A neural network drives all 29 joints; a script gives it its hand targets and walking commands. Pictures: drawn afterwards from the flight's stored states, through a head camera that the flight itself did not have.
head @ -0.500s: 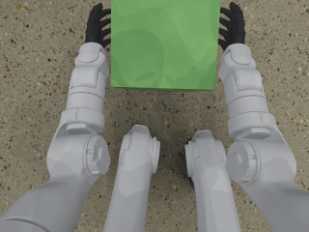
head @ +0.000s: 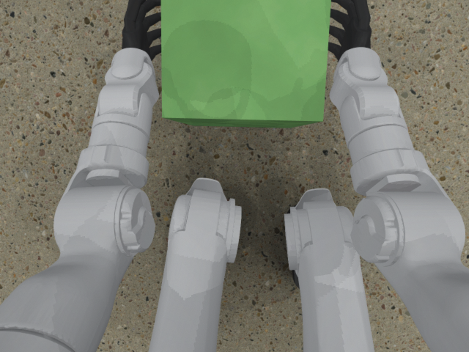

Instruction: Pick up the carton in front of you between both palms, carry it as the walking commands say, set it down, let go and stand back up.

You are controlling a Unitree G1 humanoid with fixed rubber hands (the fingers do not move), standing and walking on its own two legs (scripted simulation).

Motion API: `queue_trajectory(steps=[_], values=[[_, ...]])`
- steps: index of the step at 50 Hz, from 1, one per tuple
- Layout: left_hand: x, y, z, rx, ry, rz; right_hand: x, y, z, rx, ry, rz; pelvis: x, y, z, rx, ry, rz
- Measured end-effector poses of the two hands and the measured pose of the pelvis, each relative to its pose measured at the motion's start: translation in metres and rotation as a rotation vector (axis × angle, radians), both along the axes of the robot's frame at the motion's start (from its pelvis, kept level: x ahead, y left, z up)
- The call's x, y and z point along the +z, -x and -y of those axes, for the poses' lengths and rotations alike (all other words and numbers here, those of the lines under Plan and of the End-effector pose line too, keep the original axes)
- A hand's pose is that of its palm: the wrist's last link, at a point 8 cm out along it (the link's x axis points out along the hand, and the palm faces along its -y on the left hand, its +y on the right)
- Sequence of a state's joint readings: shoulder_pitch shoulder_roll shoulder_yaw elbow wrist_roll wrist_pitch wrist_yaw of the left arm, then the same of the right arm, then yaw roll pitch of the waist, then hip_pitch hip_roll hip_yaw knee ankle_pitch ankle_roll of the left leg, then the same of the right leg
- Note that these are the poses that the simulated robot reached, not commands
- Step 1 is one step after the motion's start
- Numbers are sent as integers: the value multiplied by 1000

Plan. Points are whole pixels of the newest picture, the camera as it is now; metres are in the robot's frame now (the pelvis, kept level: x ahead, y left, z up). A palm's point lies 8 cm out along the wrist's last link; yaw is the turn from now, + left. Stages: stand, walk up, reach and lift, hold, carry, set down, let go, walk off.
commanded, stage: set down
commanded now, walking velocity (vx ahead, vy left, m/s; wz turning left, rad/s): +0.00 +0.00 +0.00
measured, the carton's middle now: (243, 64) +0.51 +0.06 -0.23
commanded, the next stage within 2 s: none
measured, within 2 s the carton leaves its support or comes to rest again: rests again in 0.26 s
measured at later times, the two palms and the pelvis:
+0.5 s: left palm (146, 58) +0.49 +0.20 -0.18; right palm (352, 56) +0.52 -0.10 -0.17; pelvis -0.01 +0.00 -0.01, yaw +0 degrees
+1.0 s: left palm (125, 70) +0.48 +0.25 -0.20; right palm (369, 67) +0.51 -0.14 -0.20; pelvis -0.01 +0.00 -0.02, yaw +0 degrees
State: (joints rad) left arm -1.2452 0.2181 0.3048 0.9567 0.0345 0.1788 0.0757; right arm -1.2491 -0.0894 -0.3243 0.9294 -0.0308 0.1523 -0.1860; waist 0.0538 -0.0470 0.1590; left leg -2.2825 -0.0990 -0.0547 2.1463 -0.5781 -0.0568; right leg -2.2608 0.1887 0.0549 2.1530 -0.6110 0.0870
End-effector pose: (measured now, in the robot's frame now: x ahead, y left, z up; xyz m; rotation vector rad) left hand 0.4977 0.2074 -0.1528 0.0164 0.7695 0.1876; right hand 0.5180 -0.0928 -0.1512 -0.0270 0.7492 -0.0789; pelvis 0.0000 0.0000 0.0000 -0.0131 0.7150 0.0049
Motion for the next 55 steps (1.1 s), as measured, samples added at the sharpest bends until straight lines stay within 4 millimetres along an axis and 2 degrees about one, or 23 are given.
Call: queue_trajectory(steps=[17,42,50,55], values=[[-23,5,4,-35,8,-35,-21,3,7,20,14,-30,-8,3,1,-3,-3,52],[-30,5,0,-70,32,-11,-26,1,12,104,10,-15,-17,12,1,0,-3,108],[-48,18,-39,25,-35,-20,-46,9,45,41,57,-30,-16,12,-1,4,4,108],[-41,9,-48,25,-36,30,-44,4,48,41,47,16,-18,10,-3,8,7,98]])
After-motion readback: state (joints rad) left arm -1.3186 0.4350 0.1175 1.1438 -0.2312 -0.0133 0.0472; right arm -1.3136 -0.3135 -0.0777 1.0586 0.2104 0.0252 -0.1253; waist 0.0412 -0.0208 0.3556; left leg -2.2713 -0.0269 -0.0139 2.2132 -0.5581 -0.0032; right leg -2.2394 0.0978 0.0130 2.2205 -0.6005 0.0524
